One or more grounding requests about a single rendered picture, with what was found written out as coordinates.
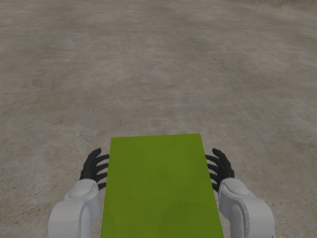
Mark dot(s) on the left robot forearm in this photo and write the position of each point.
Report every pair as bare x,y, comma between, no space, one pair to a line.
73,216

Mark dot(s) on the right robot hand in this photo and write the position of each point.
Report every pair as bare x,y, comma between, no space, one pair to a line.
223,171

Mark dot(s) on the right robot forearm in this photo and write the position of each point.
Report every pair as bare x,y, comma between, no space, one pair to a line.
249,217

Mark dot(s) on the carton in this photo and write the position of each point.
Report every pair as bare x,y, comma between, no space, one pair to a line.
159,187

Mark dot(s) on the left robot hand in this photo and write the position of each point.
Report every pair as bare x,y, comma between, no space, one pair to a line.
90,168

